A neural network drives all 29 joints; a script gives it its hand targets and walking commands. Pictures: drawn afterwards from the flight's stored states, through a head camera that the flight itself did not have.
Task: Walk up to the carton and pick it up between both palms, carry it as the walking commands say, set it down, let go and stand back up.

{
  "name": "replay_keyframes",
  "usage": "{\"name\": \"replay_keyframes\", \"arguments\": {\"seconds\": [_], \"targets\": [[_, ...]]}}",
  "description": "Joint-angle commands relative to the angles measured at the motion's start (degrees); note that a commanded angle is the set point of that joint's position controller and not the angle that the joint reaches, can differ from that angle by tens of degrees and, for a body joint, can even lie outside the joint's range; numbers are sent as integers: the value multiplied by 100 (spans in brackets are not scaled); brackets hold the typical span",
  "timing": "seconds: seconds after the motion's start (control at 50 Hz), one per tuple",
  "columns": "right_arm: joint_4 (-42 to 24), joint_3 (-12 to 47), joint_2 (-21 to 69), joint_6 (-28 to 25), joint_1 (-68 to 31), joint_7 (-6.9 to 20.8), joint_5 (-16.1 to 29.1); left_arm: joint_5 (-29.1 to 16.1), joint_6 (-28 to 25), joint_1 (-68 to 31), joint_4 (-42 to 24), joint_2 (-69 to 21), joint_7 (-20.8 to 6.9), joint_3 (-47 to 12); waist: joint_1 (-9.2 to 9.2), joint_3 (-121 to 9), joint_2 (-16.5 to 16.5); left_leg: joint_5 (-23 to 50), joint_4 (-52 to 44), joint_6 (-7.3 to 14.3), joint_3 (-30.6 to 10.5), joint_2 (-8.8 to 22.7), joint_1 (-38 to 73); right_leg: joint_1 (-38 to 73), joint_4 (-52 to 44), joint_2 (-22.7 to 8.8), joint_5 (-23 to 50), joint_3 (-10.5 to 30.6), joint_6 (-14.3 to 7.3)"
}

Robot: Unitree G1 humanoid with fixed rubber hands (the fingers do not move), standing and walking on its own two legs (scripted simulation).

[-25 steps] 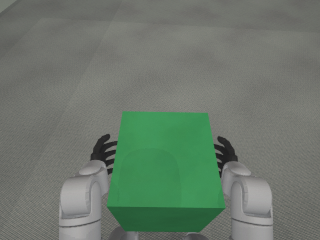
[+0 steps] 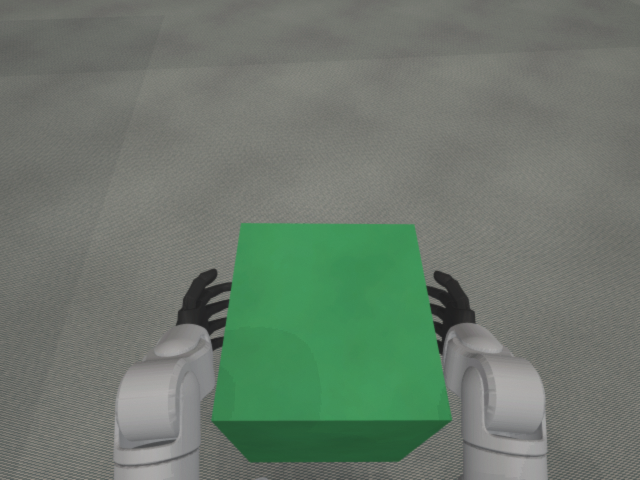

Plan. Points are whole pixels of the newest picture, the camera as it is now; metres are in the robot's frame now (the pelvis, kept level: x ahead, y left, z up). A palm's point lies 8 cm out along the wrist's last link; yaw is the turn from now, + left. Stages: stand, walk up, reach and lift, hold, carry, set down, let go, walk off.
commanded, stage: carry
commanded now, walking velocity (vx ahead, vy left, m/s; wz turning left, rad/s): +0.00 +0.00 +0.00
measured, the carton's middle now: (326, 352) +0.28 +0.00 +0.01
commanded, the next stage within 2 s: none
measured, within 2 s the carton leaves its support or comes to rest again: neither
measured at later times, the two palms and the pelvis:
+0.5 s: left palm (148, 440) +0.16 +0.17 +0.08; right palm (466, 430) +0.17 -0.12 +0.09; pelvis -0.10 +0.02 +0.00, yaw +2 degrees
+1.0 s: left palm out of the picture +0.02 +0.20 +0.06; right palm out of the picture +0.02 -0.09 +0.07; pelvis -0.23 +0.05 +0.00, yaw +2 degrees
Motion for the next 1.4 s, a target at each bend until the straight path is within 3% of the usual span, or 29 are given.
{"name": "replay_keyframes", "arguments": {"seconds": [0.0, 0.06, 0.14, 0.24, 0.3, 0.42, 0.5, 0.52, 0.54, 0.56, 0.58, 0.6, 0.62, 0.66, 0.7, 0.74, 0.78, 0.8, 0.82, 0.88, 1.0, 1.06, 1.08, 1.12, 1.2, 1.24, 1.28, 1.32, 1.38], "targets": [[-1211, 4370, 5418, -187, -3715, 1481, 2437, -2331, -142, -3223, -1003, -5364, -1697, -4050, -138, -3173, -449, 747, -859, -178, -1169, 684, 1597, 809, -426, -828, 348, 579, -4], [-586, 4371, 5541, -49, -3652, 1615, 2580, -2141, -87, -3255, -699, -5220, -1583, -3824, -160, -2404, -344, -1571, -1693, -260, -1506, 892, 1047, 211, -567, -665, -706, 561, 30], [-363, 4282, 5482, 59, -3881, 1658, 2599, -2136, 36, -3533, -370, -5242, -1626, -3673, -151, -2130, -337, -2485, -2214, -478, -1374, 725, 496, 352, -827, -649, -1432, 486, -129], [-265, 4179, 5594, -2, -3953, 1639, 2523, -2335, 1, -4022, -470, -5467, -1619, -3894, -204, -2212, -249, -1228, -1703, -473, -1045, 562, 1026, 0, -1000, -827, -601, 640, -9], [-257, 4175, 5654, 4, -4152, 1617, 2579, -2362, -10, -4233, -516, -5463, -1610, -3767, -252, -2264, -614, -1273, -1476, -477, -925, 458, 1057, -363, -1452, -900, -1723, 909, -175], [-187, 4076, 5614, 43, -4109, 1631, 2637, -2154, 14, -3666, -78, -5526, -1588, -3692, -161, -2668, 788, -2961, -2852, -599, -1369, 851, 772, 92, 98, -95, -1026, -119, -104], [-357, 4163, 5570, -23, -3934, 1623, 2513, -2138, -83, -3488, -159, -5532, -1539, -3844, -152, -2988, 396, -2251, -2686, -608, -1102, 806, 1150, 474, 232, 27, -673, -245, -163], [-717, 4291, 5642, -28, -4437, 1631, 2637, -2220, -118, -3746, -416, -5550, -1539, -3754, -140, -2964, 188, -2346, -2951, -800, -1046, 904, 911, 716, 437, 137, -863, -591, -158], [-443, 4241, 5668, 9, -4142, 1629, 2611, -2200, -111, -3731, -404, -5638, -1505, -3925, -113, -2974, 764, -2211, -3227, -1310, -793, 867, 687, 992, 483, 133, -1002, -781, -117], [-341, 4239, 5699, 5, -3902, 1610, 2573, -2223, -142, -3508, -402, -5611, -1538, -3784, -65, -3181, 435, -1985, -2824, -1330, -259, 645, 644, 1411, 386, 131, -821, -990, -231], [-22, 4193, 5575, 51, -3438, 1616, 2420, -2202, -125, -3292, -336, -5558, -1555, -3844, 92, -2974, 266, -2096, -1936, -2193, 256, 156, -18, 1880, -124, -89, -1224, -988, -525], [-236, 4203, 5474, -21, -3544, 1634, 2475, -2187, -191, -3009, -14, -5659, -1573, -3775, 117, -2956, -2353, -1927, 1431, -1900, 583, -558, 736, 487, -1754, -1260, -1383, 701, -937], [-522, 4280, 5628, -36, -4039, 1654, 2642, -2367, -199, -3667, -190, -5875, -1570, -3883, -182, -2377, -2909, -1212, 3525, -845, -1086, -159, 1378, -1848, -2792, -2446, -2560, 2876, -1148], [-559, 4468, 5687, -152, -4175, 1638, 2677, -2228, -97, -3596, -186, -5567, -1652, -3676, -497, -2141, -2493, -1154, 4183, -361, -1152, -342, 2729, -3704, -2874, -1707, -2088, 709, -108], [290, 3894, 5361, -172, -3054, 1512, 2026, -2106, -25, -3713, 152, -5348, -1717, -3489, -507, -2503, -1552, -1592, 1674, 25, -922, -357, 2019, -2022, -1661, -998, -1759, 66, 459], [-137, 3714, 5572, -131, -3659, 1514, 2225, -2571, 17, -4694, -1007, -5651, -1664, -4141, -277, -2638, -248, -2373, -1010, -232, -496, -564, 985, -135, -541, -701, -942, 73, 139], [0, 3796, 5499, -62, -3303, 1497, 2125, -2246, 106, -3872, -425, -5382, -1628, -3937, -280, -1800, 1359, -4036, -2714, 293, -3843, 1571, 531, -1315, 1404, -573, -917, 497, 409], [-212, 3838, 5412, -122, -3758, 1513, 2194, -2399, 66, -4653, -520, -5546, -1658, -4249, -312, -1409, 2060, -4387, -3133, 506, -3843, 1850, 68, -1899, 1634, -122, -894, 1129, 243], [13, 3819, 5628, -206, -4019, 1541, 2239, -2353, 55, -4618, -519, -5569, -1724, -4098, -218, -1364, 1796, -4560, -3053, 866, -3875, 1982, -950, -1323, 2543, -364, -574, 1300, 133], [-683, 4034, 5737, -132, -3995, 1644, 2423, -2556, -20, -4286, -880, -5868, -1588, -4184, -143, -1833, 559, -2113, -2181, 43, -2042, 1011, 170, -1216, 2664, -277, 372, 713, 257], [-978, 4135, 5472, -65, -3832, 1549, 2557, -2269, 17, -3538, -778, -5410, -1439, -4006, -180, -3007, 624, 513, -1173, 175, -1947, 964, 1720, 4, -186, 24, -315, 191, 140], [-164, 4106, 5213, 31, -2716, 1477, 2101, -1872, 151, -2341, 126, -5037, -1541, -3614, -218, -3249, -691, 1401, -486, -260, -1426, 564, 1302, 1335, -1022, -994, 1563, 1256, -113], [-236, 4151, 5061, -16, -2704, 1440, 2063, -1937, 82, -2378, 225, -5205, -1588, -3717, -244, -3668, -660, 2236, -789, -398, -1495, 457, 1542, 1422, -75, -776, 2004, 1070, -229], [-643, 4356, 5389, -96, -3620, 1495, 2305, -2030, -89, -2858, -69, -5347, -1644, -3757, -156, -3460, -1091, 1596, -697, -313, -1137, 444, 1846, 831, -324, -686, 1575, 798, -26], [-560, 4362, 5709, -159, -3985, 1668, 2652, -2231, -152, -3713, -538, -5421, -1594, -3732, -69, -2760, -436, -334, -1256, -250, -1403, 434, 1109, 57, -920, -685, -156, 962, -157], [-369, 4313, 5662, -69, -3881, 1625, 2655, -2074, -49, -3309, -332, -5351, -1555, -3689, -97, -2834, 49, -964, -1589, -198, -1593, 593, 1155, 352, -703, -490, 167, 747, -52], [-368, 4331, 5681, -156, -3806, 1683, 2579, -2235, -168, -3640, -646, -5312, -1575, -3888, -76, -2625, -273, -822, -1379, -319, -1318, 343, 1007, 39, -892, -575, -114, 880, -88], [-300, 4159, 5669, -121, -3959, 1671, 2584, -2283, -102, -3888, -559, -5318, -1563, -3989, -75, -2601, 396, -1561, -1919, -395, -1554, 498, 989, -31, -577, -423, -277, 698, 38], [-509, 4278, 5609, -195, -3960, 1653, 2637, -2376, -149, -3867, -713, -5345, -1581, -4048, -83, -2584, 248, -2707, -2581, -312, -1862, 825, 642, 151, -106, -39, -576, 347, -97]]}}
